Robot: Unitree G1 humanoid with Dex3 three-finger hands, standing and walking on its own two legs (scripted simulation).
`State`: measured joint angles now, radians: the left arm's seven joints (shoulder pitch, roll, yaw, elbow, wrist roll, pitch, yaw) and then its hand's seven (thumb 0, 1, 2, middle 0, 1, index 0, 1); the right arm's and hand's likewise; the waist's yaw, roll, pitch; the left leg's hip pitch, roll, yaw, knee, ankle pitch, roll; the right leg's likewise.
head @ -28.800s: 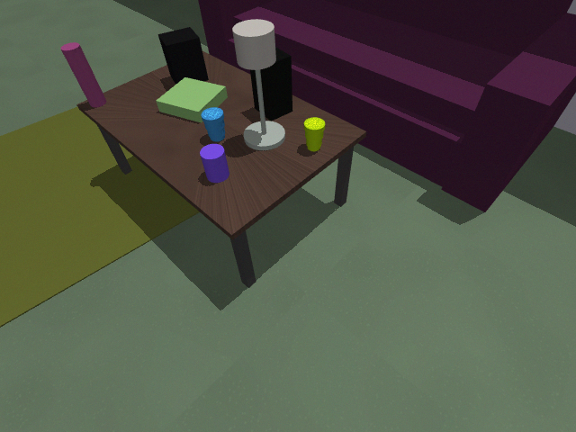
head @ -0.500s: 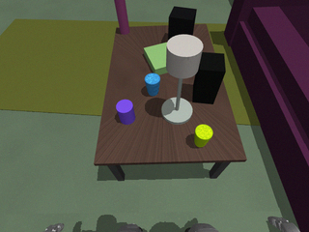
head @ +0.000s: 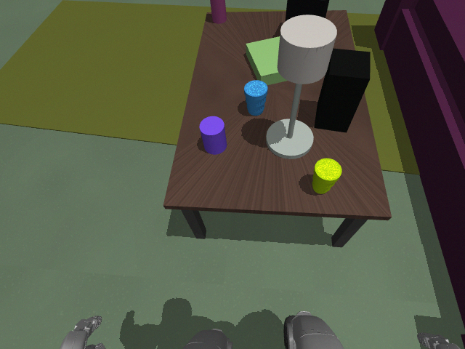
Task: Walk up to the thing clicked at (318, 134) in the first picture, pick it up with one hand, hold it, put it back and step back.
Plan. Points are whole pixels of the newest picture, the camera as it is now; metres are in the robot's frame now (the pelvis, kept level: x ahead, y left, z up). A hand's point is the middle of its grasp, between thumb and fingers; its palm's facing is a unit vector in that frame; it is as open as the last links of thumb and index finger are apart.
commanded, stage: step back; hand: right
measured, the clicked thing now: (324, 178) +0.55 -0.23 -0.29
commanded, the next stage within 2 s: none
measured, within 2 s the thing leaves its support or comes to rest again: neither
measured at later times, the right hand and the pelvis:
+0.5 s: hand out of the picture +0.00 -0.25 -0.15, palm faces +0.08 +0.94 -0.34, open 7.4 cm; pelvis -0.10 +0.01 +0.01, yaw -6 degrees
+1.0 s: hand out of the picture -0.17 -0.21 -0.11, palm faces +0.02 +0.90 -0.45, open 7.4 cm; pelvis -0.24 +0.07 +0.02, yaw -5 degrees
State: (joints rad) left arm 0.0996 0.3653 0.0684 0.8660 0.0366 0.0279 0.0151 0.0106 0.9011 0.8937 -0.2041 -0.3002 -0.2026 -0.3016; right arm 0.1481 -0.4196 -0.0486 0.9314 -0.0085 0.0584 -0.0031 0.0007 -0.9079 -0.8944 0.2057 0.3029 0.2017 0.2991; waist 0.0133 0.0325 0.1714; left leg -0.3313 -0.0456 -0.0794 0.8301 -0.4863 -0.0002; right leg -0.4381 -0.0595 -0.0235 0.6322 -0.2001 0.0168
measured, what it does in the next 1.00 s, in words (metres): walks backwards: left foot, then right foot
